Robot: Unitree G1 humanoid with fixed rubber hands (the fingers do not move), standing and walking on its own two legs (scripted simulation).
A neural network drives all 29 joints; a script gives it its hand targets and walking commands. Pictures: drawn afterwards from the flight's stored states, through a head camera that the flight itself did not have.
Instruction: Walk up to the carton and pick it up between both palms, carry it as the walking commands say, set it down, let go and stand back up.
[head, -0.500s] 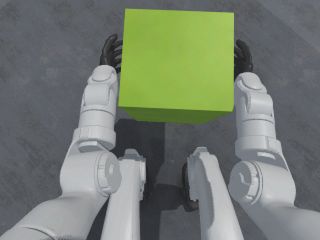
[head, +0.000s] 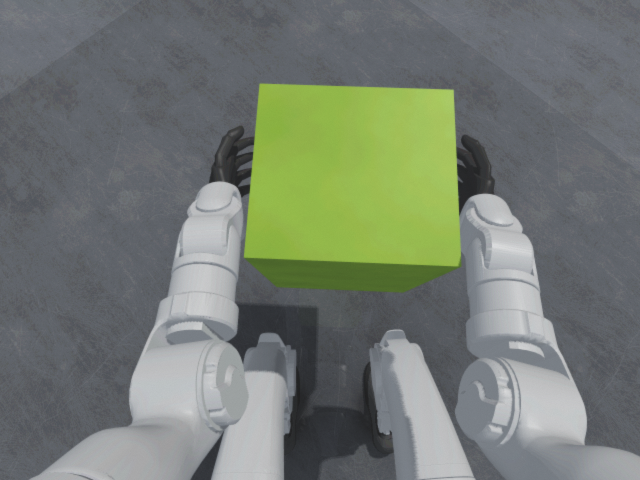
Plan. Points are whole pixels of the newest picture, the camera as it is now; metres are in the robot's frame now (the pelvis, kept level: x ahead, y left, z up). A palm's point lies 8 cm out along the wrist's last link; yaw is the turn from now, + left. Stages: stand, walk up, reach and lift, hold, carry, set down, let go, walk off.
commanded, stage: reach and lift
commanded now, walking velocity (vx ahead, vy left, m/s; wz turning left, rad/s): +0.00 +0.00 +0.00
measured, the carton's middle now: (346, 209) +0.44 -0.02 -0.11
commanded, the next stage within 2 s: none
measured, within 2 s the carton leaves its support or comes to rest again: neither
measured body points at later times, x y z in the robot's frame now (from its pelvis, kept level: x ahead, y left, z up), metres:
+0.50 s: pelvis +0.02 +0.00 +0.07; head +0.18 +0.00 +0.49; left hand +0.44 +0.13 +0.02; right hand +0.42 -0.18 +0.02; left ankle +0.08 +0.11 -0.56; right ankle +0.08 -0.13 -0.56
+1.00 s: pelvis +0.04 +0.00 +0.13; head +0.16 +0.00 +0.57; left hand +0.42 +0.14 +0.09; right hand +0.39 -0.18 +0.10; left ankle +0.08 +0.11 -0.56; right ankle +0.08 -0.13 -0.56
